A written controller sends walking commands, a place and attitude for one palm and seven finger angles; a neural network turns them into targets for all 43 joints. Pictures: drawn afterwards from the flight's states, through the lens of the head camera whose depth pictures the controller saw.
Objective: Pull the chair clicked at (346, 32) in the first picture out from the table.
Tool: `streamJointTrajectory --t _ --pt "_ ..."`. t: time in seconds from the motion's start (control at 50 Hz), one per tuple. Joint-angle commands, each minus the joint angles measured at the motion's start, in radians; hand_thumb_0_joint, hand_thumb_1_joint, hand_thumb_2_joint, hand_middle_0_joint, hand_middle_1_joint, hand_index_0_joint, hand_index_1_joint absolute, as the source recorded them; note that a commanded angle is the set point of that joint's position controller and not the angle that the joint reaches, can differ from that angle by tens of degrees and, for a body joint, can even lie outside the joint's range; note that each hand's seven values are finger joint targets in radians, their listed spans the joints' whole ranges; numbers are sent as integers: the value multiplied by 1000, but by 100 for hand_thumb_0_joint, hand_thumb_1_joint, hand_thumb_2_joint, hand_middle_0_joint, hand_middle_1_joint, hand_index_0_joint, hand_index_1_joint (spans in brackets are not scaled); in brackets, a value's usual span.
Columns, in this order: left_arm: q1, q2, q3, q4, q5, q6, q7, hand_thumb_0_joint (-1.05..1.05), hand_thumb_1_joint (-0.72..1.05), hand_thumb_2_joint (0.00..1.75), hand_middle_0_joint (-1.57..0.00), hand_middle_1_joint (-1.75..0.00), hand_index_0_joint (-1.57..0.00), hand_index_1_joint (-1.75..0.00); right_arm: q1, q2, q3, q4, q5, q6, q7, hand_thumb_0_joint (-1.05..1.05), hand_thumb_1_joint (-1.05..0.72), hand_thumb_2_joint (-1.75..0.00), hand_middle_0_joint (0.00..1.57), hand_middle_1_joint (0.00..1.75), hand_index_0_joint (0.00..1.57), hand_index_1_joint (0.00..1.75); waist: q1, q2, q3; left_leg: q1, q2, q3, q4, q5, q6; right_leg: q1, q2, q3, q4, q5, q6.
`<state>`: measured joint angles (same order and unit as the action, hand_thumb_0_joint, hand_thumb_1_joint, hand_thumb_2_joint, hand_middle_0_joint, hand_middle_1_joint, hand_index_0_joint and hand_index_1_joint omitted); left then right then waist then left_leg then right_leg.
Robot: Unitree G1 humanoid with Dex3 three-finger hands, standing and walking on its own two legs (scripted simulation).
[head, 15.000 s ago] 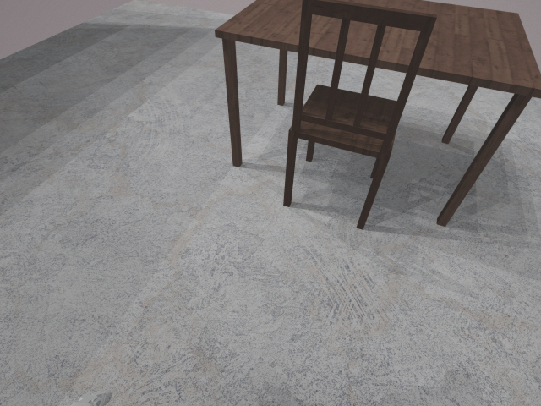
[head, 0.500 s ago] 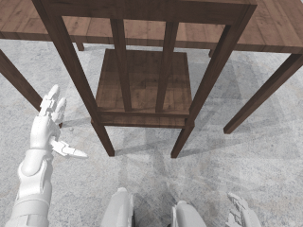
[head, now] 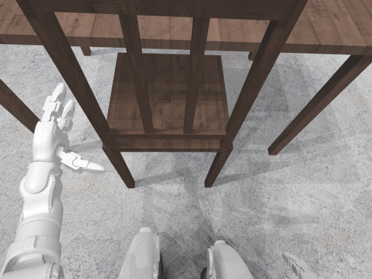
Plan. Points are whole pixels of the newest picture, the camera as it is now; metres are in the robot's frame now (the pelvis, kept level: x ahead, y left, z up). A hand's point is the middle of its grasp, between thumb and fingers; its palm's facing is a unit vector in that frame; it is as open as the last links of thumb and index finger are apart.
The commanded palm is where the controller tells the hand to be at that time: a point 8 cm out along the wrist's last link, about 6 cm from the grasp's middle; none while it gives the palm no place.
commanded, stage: push the fingers through the gap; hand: left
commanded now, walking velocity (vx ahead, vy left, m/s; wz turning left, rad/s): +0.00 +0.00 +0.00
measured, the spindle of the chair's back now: (141, 90) +0.49 +0.11 +0.07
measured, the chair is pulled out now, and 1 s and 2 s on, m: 0.00 0.00 0.00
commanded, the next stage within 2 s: hook a spindle and tug to test in 0.96 s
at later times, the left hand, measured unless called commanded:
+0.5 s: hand (87, 120) +0.44 +0.23 +0.02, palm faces +0.06 -1.00 -0.05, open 16.9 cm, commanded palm +0.43 +0.26 +0.02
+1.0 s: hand (86, 114) +0.45 +0.23 +0.02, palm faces +0.07 -1.00 -0.06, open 16.9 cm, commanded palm +0.43 +0.26 +0.02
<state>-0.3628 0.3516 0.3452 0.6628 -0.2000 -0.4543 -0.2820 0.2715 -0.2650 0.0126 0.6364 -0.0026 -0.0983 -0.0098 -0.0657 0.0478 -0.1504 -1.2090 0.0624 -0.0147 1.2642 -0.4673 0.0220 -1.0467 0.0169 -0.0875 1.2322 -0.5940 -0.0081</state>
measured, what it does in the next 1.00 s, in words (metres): stands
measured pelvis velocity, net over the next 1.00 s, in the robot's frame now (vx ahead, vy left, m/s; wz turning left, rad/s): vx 0.00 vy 0.00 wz -0.02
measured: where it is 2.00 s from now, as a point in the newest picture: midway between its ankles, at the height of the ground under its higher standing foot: outside the picture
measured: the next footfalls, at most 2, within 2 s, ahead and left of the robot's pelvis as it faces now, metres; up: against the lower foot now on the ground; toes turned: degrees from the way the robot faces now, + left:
none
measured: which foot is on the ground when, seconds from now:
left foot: down 0.00-1.00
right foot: down 0.00-1.00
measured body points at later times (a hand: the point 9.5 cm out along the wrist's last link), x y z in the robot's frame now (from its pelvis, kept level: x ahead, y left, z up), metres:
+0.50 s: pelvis +0.00 +0.00 -0.01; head +0.13 +0.03 +0.42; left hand +0.43 +0.28 +0.02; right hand +0.07 -0.26 -0.12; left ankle +0.06 +0.11 -0.62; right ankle +0.00 -0.12 -0.62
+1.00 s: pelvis +0.00 +0.00 -0.01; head +0.15 +0.03 +0.42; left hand +0.44 +0.28 +0.03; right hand +0.06 -0.26 -0.12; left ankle +0.06 +0.11 -0.62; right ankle +0.00 -0.12 -0.62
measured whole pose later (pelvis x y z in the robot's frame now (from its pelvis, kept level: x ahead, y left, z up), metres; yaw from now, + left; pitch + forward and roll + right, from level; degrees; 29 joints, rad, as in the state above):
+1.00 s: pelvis +0.00 +0.00 -0.01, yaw -1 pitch +26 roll -5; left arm -0.62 0.44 0.42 0.93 -0.13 -0.49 -0.27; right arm 0.29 -0.26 0.02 0.65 -0.02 0.00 0.02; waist -0.11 0.05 -0.15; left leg -1.28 0.07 -0.02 1.29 -0.48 0.03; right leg -1.11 0.03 -0.09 1.25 -0.60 0.00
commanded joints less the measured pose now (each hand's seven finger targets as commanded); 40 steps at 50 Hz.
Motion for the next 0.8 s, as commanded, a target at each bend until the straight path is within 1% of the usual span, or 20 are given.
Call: streamJointTrajectory --t 0.0,0.12,0.16,0.18,0.22,0.26,0.28,0.32,0.36,0.38,0.4,0.42,0.48,0.5,0.54,0.62,0.66,0.7,0.74,0.78 --pt "-363 234 56 -86 5 -57 13 0 -50 30 -6 -8 -6 -8 75 -170 -58 -68 4 -23 -12 0 -90 -90 20 30 20 30 -41 42 -356 413 -32 -56 -116 188 8 1 31 43 -180 206 -18" --pt "-424 294 87 -104 20 -85 2 0 -50 30 -6 -8 -6 -8 89 -172 -59 -74 -4 -14 -5 0 -90 -90 20 30 20 30 -24 115 -458 501 -30 -65 -109 265 2 10 33 43 -166 252 -26" --pt "-456 293 87 -93 18 -87 5 0 -50 30 -6 -8 -6 -8 94 -171 -59 -67 -7 -10 -3 0 -90 -90 20 30 20 30 -34 94 -467 495 -29 -67 -98 281 5 11 34 42 -161 270 -22" --pt "-448 303 101 -83 19 -89 6 0 -50 30 -6 -8 -6 -8 101 -174 -59 -70 -7 -8 -2 0 -90 -90 20 30 20 30 -28 95 -478 498 -28 -71 -99 292 4 12 37 39 -154 273 -25" --pt "-455 289 89 -73 22 -82 5 0 -50 30 -6 -8 -6 -8 102 -174 -61 -65 -8 -4 1 0 -90 -90 20 30 20 30 -30 117 -484 517 -27 -73 -99 311 0 1 33 36 -151 287 -24" --pt "-441 279 84 -29 25 -67 7 0 -50 30 -6 -8 -6 -8 106 -177 -61 -64 -7 6 5 0 -90 -90 20 30 20 30 -36 97 -452 505 -25 -73 -105 292 -1 -20 34 32 -158 271 -22" --pt "-461 251 60 -19 26 -66 7 0 -50 30 -6 -8 -6 -8 108 -174 -59 -63 -5 9 5 0 -90 -90 20 30 20 30 -47 89 -443 495 -28 -70 -101 284 6 -24 36 33 -160 267 -21" --pt "-477 299 96 12 33 -60 9 0 -50 30 -6 -8 -6 -8 114 -181 -60 -57 -6 18 5 0 -90 -90 20 30 20 30 -42 72 -434 463 -26 -69 -100 260 5 -16 35 37 -160 251 -21" --pt "-520 292 84 32 40 -63 9 0 -50 30 -6 -8 -6 -8 118 -180 -60 -52 -7 25 6 0 -90 -90 20 30 20 30 -56 61 -427 452 -25 -68 -93 253 8 -31 36 37 -158 248 -19" --pt "-535 281 78 35 37 -69 9 0 -50 30 -6 -8 -6 -8 118 -177 -57 -54 -9 26 5 0 -90 -90 20 30 20 30 -57 64 -424 439 -29 -64 -85 251 12 -29 38 42 -157 248 -20" --pt "-551 323 108 47 43 -75 12 0 -50 30 -6 -8 -6 -8 121 -182 -57 -50 -10 29 6 0 -90 -90 20 30 20 30 -50 71 -429 435 -26 -66 -86 240 9 -27 38 41 -156 233 -21" --pt "-593 330 105 26 48 -87 13 0 -50 30 -6 -8 -6 -8 123 -181 -58 -49 -12 31 5 0 -90 -90 20 30 20 30 -56 89 -445 452 -26 -68 -83 255 8 -33 38 41 -150 242 -21" --pt "-640 310 83 14 56 -109 20 0 -50 30 -6 -8 -6 -8 129 -179 -58 -47 -17 33 9 0 -90 -90 20 30 20 30 -60 129 -485 504 -25 -80 -78 276 7 -64 40 37 -141 240 -25" --pt "-640 331 93 40 64 -109 22 0 -50 30 -6 -8 -6 -8 135 -183 -58 -42 -18 38 10 0 -90 -90 20 30 20 30 -60 126 -481 513 -22 -87 -84 272 1 -72 40 31 -142 231 -26" --pt "-657 318 84 78 69 -102 27 0 -50 30 -6 -8 -6 -8 139 -185 -58 -35 -21 45 11 0 -90 -90 20 30 20 30 -71 117 -471 504 -22 -91 -83 253 2 -91 39 29 -142 217 -23" --pt "-585 307 86 97 70 -77 27 0 -50 30 -6 -8 -6 -8 140 -183 -57 -52 -18 63 20 0 -90 -90 20 30 20 30 -50 118 -496 512 -25 -86 -93 287 2 -59 39 27 -145 246 -25" --pt "-560 343 118 102 70 -68 30 0 -50 30 -6 -8 -6 -8 143 -185 -58 -54 -16 74 21 0 -90 -90 20 30 20 30 -44 93 -493 482 -24 -78 -91 288 5 -31 40 33 -149 260 -23" --pt "-580 322 102 75 65 -71 32 0 -50 30 -6 -8 -6 -8 141 -180 -57 -60 -15 77 21 0 -90 -90 20 30 20 30 -51 96 -490 489 -26 -75 -92 299 8 -32 40 31 -149 273 -20" --pt "-579 361 135 64 62 -76 38 0 -50 30 -6 -8 -6 -8 141 -181 -56 -59 -15 80 22 0 -90 -90 20 30 20 30 -47 87 -492 471 -26 -71 -90 293 8 -11 41 36 -151 278 -19" --pt "-612 354 127 38 62 -96 41 0 -50 30 -6 -8 -6 -8 141 -176 -54 -59 -14 78 20 0 -90 -90 20 30 20 30 -56 95 -481 476 -27 -70 -89 289 11 -18 45 37 -150 273 -19"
